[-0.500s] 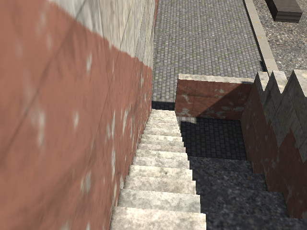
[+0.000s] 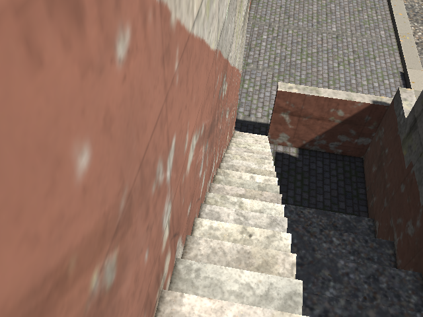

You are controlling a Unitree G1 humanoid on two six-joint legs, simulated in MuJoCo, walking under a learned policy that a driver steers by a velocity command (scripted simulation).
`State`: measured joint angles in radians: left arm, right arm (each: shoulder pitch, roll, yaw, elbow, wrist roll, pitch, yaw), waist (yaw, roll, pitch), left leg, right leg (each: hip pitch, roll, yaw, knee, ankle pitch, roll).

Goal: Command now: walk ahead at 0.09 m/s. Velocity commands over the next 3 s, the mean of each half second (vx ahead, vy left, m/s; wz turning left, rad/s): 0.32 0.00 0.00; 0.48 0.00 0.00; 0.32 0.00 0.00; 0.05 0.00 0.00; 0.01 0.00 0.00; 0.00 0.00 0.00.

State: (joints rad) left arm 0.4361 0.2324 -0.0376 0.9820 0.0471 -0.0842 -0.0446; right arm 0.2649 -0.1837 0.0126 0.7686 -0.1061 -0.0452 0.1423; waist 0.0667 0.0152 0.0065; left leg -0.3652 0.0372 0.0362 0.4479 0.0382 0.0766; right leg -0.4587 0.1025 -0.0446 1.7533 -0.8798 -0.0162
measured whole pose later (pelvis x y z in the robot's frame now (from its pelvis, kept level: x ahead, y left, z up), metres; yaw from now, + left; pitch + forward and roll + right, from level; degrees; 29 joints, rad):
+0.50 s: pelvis +0.14 -0.05 -0.09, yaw +0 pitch +1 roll -1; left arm 0.46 0.28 0.01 0.94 0.03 -0.13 0.01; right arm 0.21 -0.27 -0.06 0.88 -0.02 -0.06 0.02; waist 0.06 0.02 -0.06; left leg -0.65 -0.05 -0.07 1.43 -0.48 0.04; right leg -0.37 0.05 -0.06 1.02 -0.66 -0.05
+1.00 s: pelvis +0.38 -0.04 -0.25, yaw +0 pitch +3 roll +4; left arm 0.15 0.27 -0.01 0.93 0.10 -0.11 -0.01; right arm 0.44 -0.18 0.01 0.98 -0.10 -0.09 0.09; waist -0.04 -0.07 -0.08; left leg -0.34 -0.14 0.01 0.78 -0.49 0.09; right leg -0.80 -0.06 0.08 1.33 -0.15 0.03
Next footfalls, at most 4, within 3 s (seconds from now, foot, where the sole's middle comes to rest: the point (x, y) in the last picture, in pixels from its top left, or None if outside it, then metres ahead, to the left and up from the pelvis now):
0.36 right None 0.11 -0.14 -0.79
0.82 left None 0.37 0.05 -0.99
1.22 right None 0.61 -0.17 -1.18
1.60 left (213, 286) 0.84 0.03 -1.38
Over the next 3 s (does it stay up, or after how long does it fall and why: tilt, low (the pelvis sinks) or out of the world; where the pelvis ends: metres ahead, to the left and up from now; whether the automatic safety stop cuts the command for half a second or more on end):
stays up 0.77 -0.14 -0.60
